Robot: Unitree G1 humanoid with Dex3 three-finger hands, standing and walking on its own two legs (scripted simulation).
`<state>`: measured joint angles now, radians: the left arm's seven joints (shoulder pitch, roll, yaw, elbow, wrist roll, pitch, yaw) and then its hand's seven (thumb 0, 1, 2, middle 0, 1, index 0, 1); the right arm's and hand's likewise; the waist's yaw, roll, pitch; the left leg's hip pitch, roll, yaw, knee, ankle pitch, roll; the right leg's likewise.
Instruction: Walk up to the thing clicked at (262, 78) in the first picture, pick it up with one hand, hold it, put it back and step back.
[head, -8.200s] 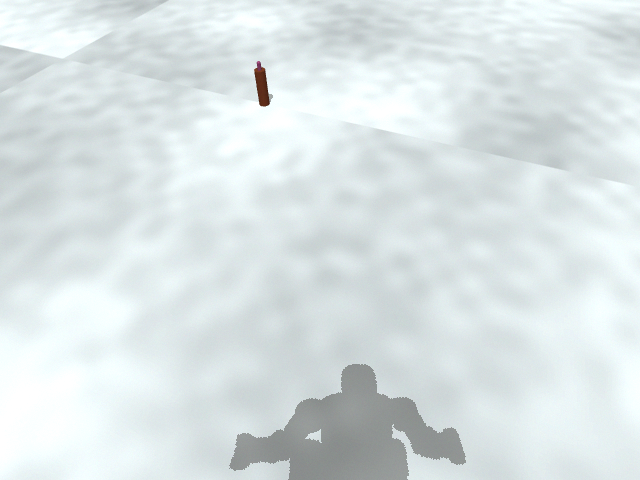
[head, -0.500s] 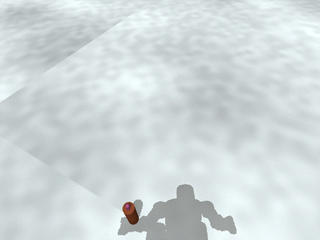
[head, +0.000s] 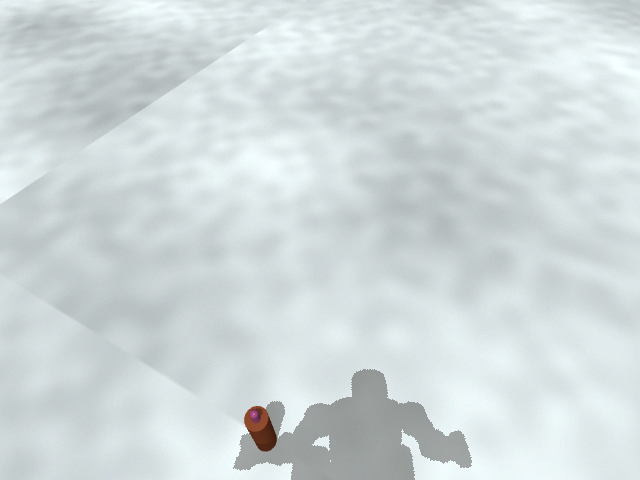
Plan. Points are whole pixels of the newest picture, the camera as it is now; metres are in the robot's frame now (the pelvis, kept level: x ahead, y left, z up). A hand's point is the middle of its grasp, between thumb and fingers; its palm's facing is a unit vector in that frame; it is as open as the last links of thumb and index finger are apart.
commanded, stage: stand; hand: left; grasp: from the side
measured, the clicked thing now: (260, 427) +0.35 +0.19 -0.65
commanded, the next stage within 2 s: go down in 0.58 s
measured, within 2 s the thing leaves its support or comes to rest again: neither
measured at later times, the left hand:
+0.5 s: hand out of the picture +0.08 +0.25 -0.16, palm faces -0.03 -0.94 -0.34, open 7.4 cm
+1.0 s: hand out of the picture +0.15 +0.26 -0.17, palm faces +0.03 -0.94 -0.33, open 12.7 cm
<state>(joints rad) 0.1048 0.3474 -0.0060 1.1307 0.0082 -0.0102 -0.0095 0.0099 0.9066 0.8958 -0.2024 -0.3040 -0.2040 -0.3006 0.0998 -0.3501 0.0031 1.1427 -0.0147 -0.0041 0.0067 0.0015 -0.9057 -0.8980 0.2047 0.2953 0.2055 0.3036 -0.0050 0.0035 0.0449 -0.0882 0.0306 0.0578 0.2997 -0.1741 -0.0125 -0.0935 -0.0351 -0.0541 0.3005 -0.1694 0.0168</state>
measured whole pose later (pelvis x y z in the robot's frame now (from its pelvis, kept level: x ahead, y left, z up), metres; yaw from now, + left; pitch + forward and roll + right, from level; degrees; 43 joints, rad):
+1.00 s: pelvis -0.01 +0.00 -0.02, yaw +0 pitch +7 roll +0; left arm -0.02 0.35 0.19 0.98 0.07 0.04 -0.04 0.01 0.28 0.32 -0.07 -0.09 -0.08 -0.08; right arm 0.25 -0.24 -0.02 0.75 0.02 -0.04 -0.02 0.00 -0.95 -0.91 0.20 0.30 0.20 0.30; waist -0.04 -0.01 0.01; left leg -0.45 0.04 0.04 0.63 -0.30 -0.01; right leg -0.44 -0.04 -0.05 0.61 -0.28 0.01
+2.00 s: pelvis -0.06 +0.01 -0.20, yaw +0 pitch +28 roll -3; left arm -0.08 0.51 0.45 0.69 -0.08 -0.17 -0.35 0.00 -0.58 0.02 -0.09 -0.08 -0.08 -0.07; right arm 0.17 -0.29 0.00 0.61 -0.01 -0.21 -0.06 0.01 -0.90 -0.90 0.21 0.30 0.21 0.30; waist -0.04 -0.01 -0.17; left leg -1.46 0.05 -0.02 1.60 -0.64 0.01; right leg -1.42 -0.06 -0.06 1.56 -0.62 0.01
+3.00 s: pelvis -0.09 +0.01 -0.35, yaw -3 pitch +33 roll -6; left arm -0.48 0.77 0.70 0.97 -0.16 -0.33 -0.67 -0.01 -0.54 0.05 -0.06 -0.04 -0.05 -0.05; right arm 0.11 -0.35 0.07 0.69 -0.03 -0.19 -0.05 0.00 -0.92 -0.90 0.21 0.30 0.21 0.30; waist -0.06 -0.02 -0.13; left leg -1.99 0.05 -0.09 2.09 -0.68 0.00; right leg -1.93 -0.06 -0.09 2.02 -0.66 0.00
